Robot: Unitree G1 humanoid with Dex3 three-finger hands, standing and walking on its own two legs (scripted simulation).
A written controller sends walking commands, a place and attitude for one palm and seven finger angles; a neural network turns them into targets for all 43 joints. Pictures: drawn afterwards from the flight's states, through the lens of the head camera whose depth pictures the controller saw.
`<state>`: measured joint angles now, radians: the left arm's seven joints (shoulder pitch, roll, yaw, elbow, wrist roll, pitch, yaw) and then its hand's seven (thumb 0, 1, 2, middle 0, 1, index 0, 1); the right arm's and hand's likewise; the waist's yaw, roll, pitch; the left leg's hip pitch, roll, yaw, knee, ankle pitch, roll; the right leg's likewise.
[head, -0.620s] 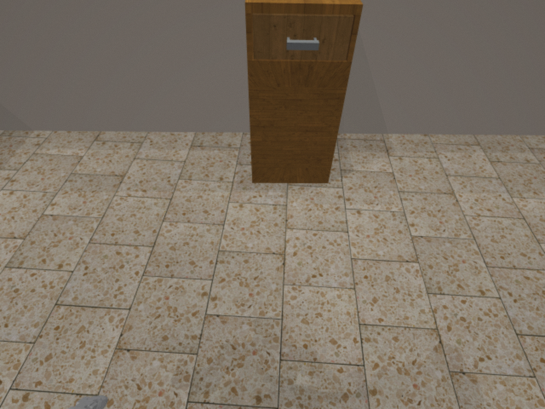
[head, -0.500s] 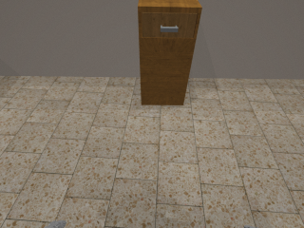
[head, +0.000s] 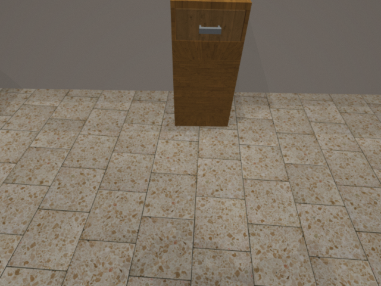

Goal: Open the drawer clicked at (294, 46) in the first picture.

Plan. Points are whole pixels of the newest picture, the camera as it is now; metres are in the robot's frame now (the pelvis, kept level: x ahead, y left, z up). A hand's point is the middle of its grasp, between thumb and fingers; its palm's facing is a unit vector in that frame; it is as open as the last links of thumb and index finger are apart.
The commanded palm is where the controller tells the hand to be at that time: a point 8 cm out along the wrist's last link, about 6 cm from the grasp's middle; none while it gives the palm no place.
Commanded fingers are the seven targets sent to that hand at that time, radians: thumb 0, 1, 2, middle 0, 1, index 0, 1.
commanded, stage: stand and wait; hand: left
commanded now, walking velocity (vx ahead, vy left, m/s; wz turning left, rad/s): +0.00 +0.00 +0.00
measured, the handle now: (209, 28) +1.33 -0.02 -0.02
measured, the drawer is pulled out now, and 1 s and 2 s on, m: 0.00 0.00 0.00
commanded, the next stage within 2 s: look at it before walking up in 0.20 s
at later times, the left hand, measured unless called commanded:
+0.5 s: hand out of the picture +0.08 +0.25 -0.16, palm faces -0.04 -0.94 -0.33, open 7.4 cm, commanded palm none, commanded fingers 0.00 0.90 0.90 -0.20 -0.30 -0.20 -0.30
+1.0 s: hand out of the picture +0.07 +0.25 -0.16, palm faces -0.03 -0.94 -0.33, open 7.4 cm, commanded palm none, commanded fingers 0.00 0.90 0.90 -0.20 -0.30 -0.20 -0.30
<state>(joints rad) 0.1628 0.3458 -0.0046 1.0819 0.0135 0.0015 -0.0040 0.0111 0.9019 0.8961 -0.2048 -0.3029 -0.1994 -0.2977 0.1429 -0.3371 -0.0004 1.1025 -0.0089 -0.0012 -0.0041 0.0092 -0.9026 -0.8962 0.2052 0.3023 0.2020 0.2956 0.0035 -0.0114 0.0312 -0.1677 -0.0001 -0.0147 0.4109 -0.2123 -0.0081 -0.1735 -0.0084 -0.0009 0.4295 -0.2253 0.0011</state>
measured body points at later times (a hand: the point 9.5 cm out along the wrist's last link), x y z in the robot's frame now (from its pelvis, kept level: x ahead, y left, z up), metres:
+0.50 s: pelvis +0.00 +0.00 +0.00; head +0.00 +0.01 +0.45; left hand +0.08 +0.30 -0.13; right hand +0.08 -0.29 -0.13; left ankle +0.01 +0.13 -0.74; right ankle +0.01 -0.12 -0.74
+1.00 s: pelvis +0.00 +0.00 +0.00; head +0.00 +0.01 +0.45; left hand +0.07 +0.30 -0.13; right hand +0.08 -0.29 -0.13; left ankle +0.01 +0.13 -0.74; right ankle +0.01 -0.12 -0.74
